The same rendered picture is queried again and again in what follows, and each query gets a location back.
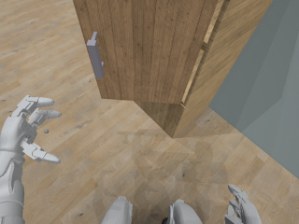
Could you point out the robot left forearm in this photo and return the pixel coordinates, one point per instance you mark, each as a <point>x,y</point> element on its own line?
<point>11,187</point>

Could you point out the robot right thigh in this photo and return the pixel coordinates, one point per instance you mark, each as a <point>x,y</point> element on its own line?
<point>181,213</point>

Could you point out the left robot hand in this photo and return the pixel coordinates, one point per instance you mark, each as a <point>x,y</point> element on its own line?
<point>14,131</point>

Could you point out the handle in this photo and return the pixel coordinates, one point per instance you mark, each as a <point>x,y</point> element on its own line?
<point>95,56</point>

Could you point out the cupboard door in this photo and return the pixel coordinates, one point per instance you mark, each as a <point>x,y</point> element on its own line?
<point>149,47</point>

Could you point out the robot left thigh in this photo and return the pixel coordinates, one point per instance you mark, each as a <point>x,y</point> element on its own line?
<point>120,212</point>

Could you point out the right robot hand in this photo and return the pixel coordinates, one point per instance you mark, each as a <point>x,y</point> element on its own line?
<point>246,212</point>

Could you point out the robot thigh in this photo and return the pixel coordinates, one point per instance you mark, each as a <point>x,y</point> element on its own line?
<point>181,213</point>
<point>120,212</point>

